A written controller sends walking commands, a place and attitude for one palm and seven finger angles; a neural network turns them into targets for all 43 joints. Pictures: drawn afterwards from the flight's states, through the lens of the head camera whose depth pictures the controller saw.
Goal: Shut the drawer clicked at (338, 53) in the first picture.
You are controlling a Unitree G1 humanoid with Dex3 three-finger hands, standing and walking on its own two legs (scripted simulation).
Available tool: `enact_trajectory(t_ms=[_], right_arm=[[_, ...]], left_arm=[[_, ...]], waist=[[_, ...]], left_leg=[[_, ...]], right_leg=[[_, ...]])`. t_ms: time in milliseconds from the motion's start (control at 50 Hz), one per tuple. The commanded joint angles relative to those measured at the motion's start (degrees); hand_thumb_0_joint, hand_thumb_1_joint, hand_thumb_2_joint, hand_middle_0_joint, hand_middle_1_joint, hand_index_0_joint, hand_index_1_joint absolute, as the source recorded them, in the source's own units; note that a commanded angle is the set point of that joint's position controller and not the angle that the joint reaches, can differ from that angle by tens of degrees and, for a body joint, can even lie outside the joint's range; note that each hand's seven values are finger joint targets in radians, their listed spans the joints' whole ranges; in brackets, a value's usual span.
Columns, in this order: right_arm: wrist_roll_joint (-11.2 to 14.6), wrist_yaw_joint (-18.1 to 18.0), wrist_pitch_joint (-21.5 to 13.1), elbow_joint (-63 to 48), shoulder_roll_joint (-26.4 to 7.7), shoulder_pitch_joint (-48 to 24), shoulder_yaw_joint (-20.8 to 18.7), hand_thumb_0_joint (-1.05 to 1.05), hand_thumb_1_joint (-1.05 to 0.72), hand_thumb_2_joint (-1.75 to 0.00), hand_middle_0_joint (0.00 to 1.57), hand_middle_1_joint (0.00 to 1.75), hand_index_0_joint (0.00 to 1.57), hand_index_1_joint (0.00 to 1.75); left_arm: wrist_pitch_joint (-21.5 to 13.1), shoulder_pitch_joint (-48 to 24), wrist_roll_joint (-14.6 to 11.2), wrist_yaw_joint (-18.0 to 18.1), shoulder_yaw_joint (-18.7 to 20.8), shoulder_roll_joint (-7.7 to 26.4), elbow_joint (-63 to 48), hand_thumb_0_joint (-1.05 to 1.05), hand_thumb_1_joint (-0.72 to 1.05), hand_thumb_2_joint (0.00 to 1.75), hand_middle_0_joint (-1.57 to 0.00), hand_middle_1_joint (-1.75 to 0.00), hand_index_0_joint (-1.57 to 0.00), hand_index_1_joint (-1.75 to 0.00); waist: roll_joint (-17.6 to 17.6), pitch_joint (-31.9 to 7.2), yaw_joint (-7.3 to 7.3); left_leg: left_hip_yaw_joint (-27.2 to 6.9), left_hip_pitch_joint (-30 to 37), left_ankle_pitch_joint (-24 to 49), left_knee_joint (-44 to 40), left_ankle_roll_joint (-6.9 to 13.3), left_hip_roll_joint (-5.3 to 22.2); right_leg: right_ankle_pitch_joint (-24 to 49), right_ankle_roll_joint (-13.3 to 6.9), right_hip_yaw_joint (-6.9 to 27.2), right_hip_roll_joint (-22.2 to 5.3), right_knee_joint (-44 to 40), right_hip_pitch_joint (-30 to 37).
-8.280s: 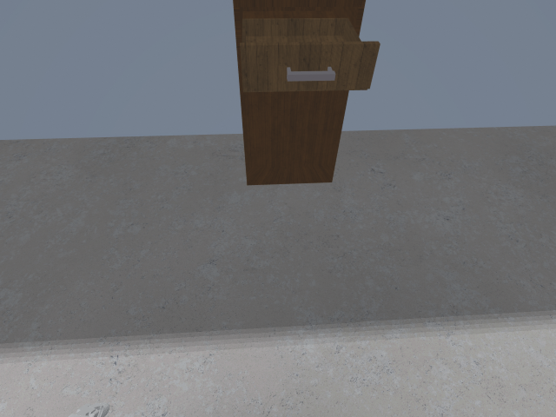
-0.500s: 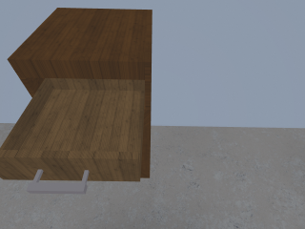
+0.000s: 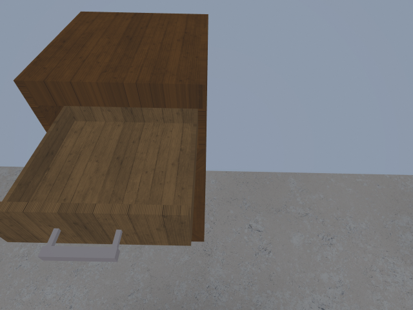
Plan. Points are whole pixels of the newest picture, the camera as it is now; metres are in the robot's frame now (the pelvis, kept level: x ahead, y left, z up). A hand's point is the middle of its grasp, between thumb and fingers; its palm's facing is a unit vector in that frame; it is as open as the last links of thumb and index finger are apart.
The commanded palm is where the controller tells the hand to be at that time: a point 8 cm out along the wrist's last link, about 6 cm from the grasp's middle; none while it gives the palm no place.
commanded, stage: look again from close up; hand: left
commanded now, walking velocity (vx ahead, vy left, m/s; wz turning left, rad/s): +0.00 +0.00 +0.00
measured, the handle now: (83, 243) +0.23 +0.26 +0.00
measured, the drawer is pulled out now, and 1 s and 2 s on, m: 0.30 0.30 0.30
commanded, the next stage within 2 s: come to a stop and stand still in 0.16 s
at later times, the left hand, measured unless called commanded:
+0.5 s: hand out of the picture -0.03 +0.18 -0.19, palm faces +0.02 -0.98 -0.18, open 7.4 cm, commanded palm none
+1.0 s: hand out of the picture -0.08 +0.22 -0.18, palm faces +0.03 -0.98 -0.19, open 7.4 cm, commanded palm none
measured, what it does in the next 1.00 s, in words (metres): shifts its weight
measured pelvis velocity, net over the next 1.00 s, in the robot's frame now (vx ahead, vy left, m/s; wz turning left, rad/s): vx -0.05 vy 0.05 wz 0.01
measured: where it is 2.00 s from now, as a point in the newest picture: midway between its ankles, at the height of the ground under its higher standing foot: outside the picture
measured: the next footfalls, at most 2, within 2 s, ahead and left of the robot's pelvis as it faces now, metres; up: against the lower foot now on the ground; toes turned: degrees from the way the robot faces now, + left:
none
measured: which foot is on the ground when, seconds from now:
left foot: down 0.00-1.00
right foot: down 0.00-1.00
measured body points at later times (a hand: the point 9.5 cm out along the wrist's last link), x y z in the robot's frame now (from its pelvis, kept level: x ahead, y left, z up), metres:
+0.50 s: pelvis -0.02 +0.01 -0.01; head -0.02 +0.02 +0.44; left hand -0.03 +0.23 -0.17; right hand +0.00 -0.22 -0.16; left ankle -0.02 +0.14 -0.74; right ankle -0.06 -0.09 -0.74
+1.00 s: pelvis -0.05 +0.05 +0.00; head -0.04 +0.06 +0.45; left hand -0.08 +0.27 -0.16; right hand -0.05 -0.18 -0.16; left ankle -0.02 +0.14 -0.74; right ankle -0.06 -0.09 -0.74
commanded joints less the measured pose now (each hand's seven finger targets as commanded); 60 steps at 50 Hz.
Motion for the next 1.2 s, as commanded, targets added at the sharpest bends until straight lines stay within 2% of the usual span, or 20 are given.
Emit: enact_trajectory(t_ms=[0,80,260,280,300,320,340,360,400,420,460,500,560,600,640,680,740,980,1100,1180], right_arm=[[0.1,-0.3,-0.9,-1.4,-4.6,3.7,-0.8,0.0,-0.9,-0.9,0.2,0.3,0.2,0.3],[0.0,-0.3,-0.9,-1.3,-4.6,3.7,-0.8,0.0,-0.9,-0.9,0.2,0.3,0.2,0.3],[0.0,-0.3,-0.9,-1.2,-4.6,3.6,-0.8,0.0,-0.9,-0.9,0.2,0.3,0.2,0.3],[0.5,0.4,-1.6,-6.0,-6.7,-3.5,-1.4,0.0,-0.9,-0.9,0.2,0.3,0.2,0.3],[0.6,0.5,-0.5,-9.2,-5.0,-3.3,-1.5,0.0,-0.9,-0.9,0.2,0.3,0.2,0.3],[0.2,0.3,-0.9,-8.5,-3.8,2.6,-1.7,0.0,-0.9,-0.9,0.2,0.3,0.2,0.3],[0.0,0.1,-1.1,-8.1,-4.7,4.4,-2.1,0.0,-0.9,-0.9,0.2,0.3,0.2,0.3],[0.2,0.0,-1.1,-7.6,-5.5,4.6,-2.3,0.0,-0.9,-0.9,0.2,0.3,0.2,0.3],[0.1,-0.1,-0.7,-7.9,-6.1,3.8,-2.3,0.0,-0.9,-0.9,0.2,0.3,0.2,0.3],[0.1,0.0,-0.4,-8.0,-6.2,2.7,-2.3,0.0,-0.9,-0.9,0.2,0.3,0.2,0.3],[0.1,0.2,0.2,-8.5,-6.3,0.9,-2.3,0.0,-0.9,-0.9,0.2,0.3,0.2,0.3],[-0.1,0.6,0.2,-8.7,-7.1,1.2,-2.2,0.0,-0.9,-0.9,0.2,0.3,0.2,0.3],[-0.3,0.9,0.2,-9.4,-7.9,0.6,-2.3,0.0,-0.9,-0.9,0.2,0.3,0.2,0.3],[-0.5,1.0,0.2,-9.7,-8.4,1.0,-2.3,0.0,-0.9,-0.9,0.2,0.3,0.2,0.3],[-0.5,1.0,0.2,-9.9,-8.9,0.7,-2.4,0.0,-0.9,-0.9,0.2,0.3,0.2,0.3],[-0.5,1.1,0.1,-10.0,-9.3,0.8,-2.5,0.0,-0.9,-0.9,0.2,0.3,0.2,0.3],[-0.4,1.2,0.1,-9.7,-9.5,0.8,-2.5,0.0,-0.9,-0.9,0.2,0.3,0.2,0.3],[0.2,1.2,-0.5,-5.8,-7.8,2.5,-1.9,0.0,-0.9,-0.9,0.2,0.3,0.2,0.3],[0.5,1.0,-0.6,-4.2,-7.0,2.9,-1.7,0.0,-0.9,-0.9,0.2,0.3,0.2,0.3],[0.4,1.0,-0.5,-3.7,-6.5,2.2,-1.6,0.0,-0.9,-0.9,0.2,0.3,0.2,0.3]], left_arm=[[-0.7,5.4,0.2,0.3,1.2,5.5,-0.8,0.0,0.9,0.9,-0.2,-0.3,-0.2,-0.3],[-0.7,5.8,0.2,0.3,1.1,5.2,-0.6,0.0,0.9,0.9,-0.2,-0.3,-0.2,-0.3],[-0.8,6.5,0.2,0.3,1.1,5.1,-0.2,0.0,0.9,0.9,-0.2,-0.3,-0.2,-0.3],[-2.8,9.1,1.1,2.4,1.2,6.9,1.0,0.0,0.9,0.9,-0.2,-0.3,-0.2,-0.3],[-2.3,7.4,0.7,2.4,1.6,10.0,-0.9,0.0,0.9,0.9,-0.2,-0.3,-0.2,-0.3],[-2.3,7.8,0.5,2.2,1.2,8.5,-2.0,0.0,0.9,0.9,-0.2,-0.3,-0.2,-0.3],[-2.1,6.0,0.1,2.1,1.0,7.5,-3.0,0.0,0.9,0.9,-0.2,-0.3,-0.2,-0.3],[-2.0,6.0,-0.1,2.0,1.0,7.5,-3.6,0.0,0.9,0.9,-0.2,-0.3,-0.2,-0.3],[-1.0,5.4,0.1,1.7,1.0,7.2,-4.7,0.0,0.9,0.9,-0.2,-0.3,-0.2,-0.3],[-0.7,5.5,0.2,1.6,1.1,7.0,-4.9,0.0,0.9,0.9,-0.2,-0.3,-0.2,-0.3],[-0.1,3.9,0.3,1.4,1.2,7.2,-5.2,0.0,0.9,0.9,-0.2,-0.3,-0.2,-0.3],[0.4,3.2,0.6,1.2,1.1,7.0,-6.0,0.0,0.9,0.9,-0.2,-0.3,-0.2,-0.3],[0.7,2.4,0.6,0.8,1.1,7.2,-6.7,0.0,0.9,0.9,-0.2,-0.3,-0.2,-0.3],[1.0,2.3,0.7,0.6,1.1,7.5,-7.4,0.0,0.9,0.9,-0.2,-0.3,-0.2,-0.3],[1.0,2.9,0.6,0.4,1.1,7.1,-7.4,0.0,0.9,0.9,-0.2,-0.3,-0.2,-0.3],[0.8,3.1,0.6,0.2,1.0,7.1,-7.4,0.0,0.9,0.9,-0.2,-0.3,-0.2,-0.3],[0.9,3.8,0.6,0.1,0.9,7.0,-7.3,0.0,0.9,0.9,-0.2,-0.3,-0.2,-0.3],[-0.1,6.8,0.3,0.3,0.5,6.1,-4.1,0.0,0.9,0.9,-0.2,-0.3,-0.2,-0.3],[-0.1,7.4,0.3,0.5,0.4,5.6,-2.8,0.0,0.9,0.9,-0.2,-0.3,-0.2,-0.3],[-0.1,7.8,0.4,0.6,0.4,4.9,-2.2,0.0,0.9,0.9,-0.2,-0.3,-0.2,-0.3]], waist=[[-0.3,3.0,0.36],[1.0,3.0,0.32],[0.4,2.7,0.42],[-3.2,5.2,2.37],[-4.4,5.0,-0.15],[-8.0,-4.3,-1.57],[-7.1,-9.3,-2.26],[-6.1,-10.0,-1.8],[-0.9,-5.6,-1.1],[-0.5,-2.4,-0.56],[1.3,2.6,-0.58],[1.7,4.3,-0.33],[2.6,6.3,-0.34],[5.2,6.6,-0.2],[5.1,5.9,0.26],[2.9,5.1,0.29],[3.4,4.7,0.59],[-0.3,2.2,0.3],[0.6,2.0,0.17],[0.0,3.7,0.27]], left_leg=[[-3.3,0.5,12.8,-2.5,3.0,3.7],[-3.3,0.3,12.5,-2.3,2.8,3.7],[-3.4,0.6,13.3,-2.1,2.8,3.8],[-0.3,-7.8,14.1,13.5,1.0,3.4],[0.0,-9.6,3.4,11.4,0.6,1.6],[0.9,-7.7,-0.5,8.9,2.3,0.8],[0.5,-5.2,4.7,7.9,2.9,0.4],[-0.1,-3.6,9.7,8.3,3.3,1.5],[-0.7,-3.0,14.5,8.2,3.2,3.0],[-1.6,-4.1,14.0,8.3,3.1,3.5],[-2.8,-6.1,9.8,6.1,2.8,3.5],[-4.5,-7.3,6.6,3.7,3.5,4.1],[-6.1,-10.1,-2.8,0.4,3.8,3.6],[-7.9,-11.4,-7.5,-2.9,4.1,4.1],[-9.4,-12.4,-11.9,-5.3,4.4,4.6],[-9.7,-12.4,-12.3,-6.1,4.5,4.5],[-10.3,-12.0,-13.6,-7.9,4.7,4.8],[-7.0,-6.5,-0.5,-3.9,4.3,3.4],[-6.4,-4.8,3.2,-3.5,4.4,3.6],[-6.0,-5.6,2.4,-3.1,4.2,3.2]], right_leg=[[17.9,-0.2,4.6,-6.1,-4.5,-4.1],[17.4,-0.4,4.8,-6.2,-4.6,-4.5],[18.2,-0.3,4.8,-6.3,-4.6,-4.6],[51.0,3.3,10.1,-10.4,-4.9,-5.8],[64.5,0.8,9.0,-12.4,-1.1,-1.6],[65.9,-0.2,7.4,-12.1,3.4,3.6],[66.2,-1.1,5.4,-10.8,7.0,6.1],[60.2,-0.9,5.1,-9.9,7.5,4.5],[43.2,-1.0,5.1,-8.3,5.8,-0.8],[35.0,-0.9,5.1,-7.8,3.9,-3.4],[20.1,-1.0,5.1,-6.9,1.3,-7.5],[8.1,-0.9,5.1,-5.4,-0.1,-8.5],[-1.3,-0.8,4.9,-4.9,-1.6,-10.2],[-2.9,-0.5,3.9,-4.2,-0.9,-9.9],[-2.5,-0.2,3.0,-4.0,-0.3,-9.0],[-1.5,0.0,2.9,-4.3,-0.5,-8.3],[-1.2,0.2,2.5,-4.3,-0.5,-8.1],[5.4,0.4,4.0,-6.2,-2.4,-7.9],[6.8,0.6,4.0,-6.0,-2.1,-7.9],[6.6,0.6,4.2,-6.2,-2.6,-8.5]])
